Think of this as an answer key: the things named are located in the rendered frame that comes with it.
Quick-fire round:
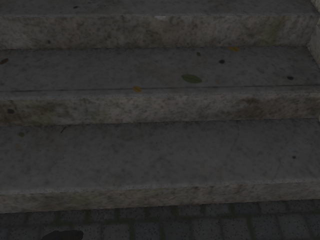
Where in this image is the robot left hand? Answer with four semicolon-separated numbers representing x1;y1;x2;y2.
41;230;84;240

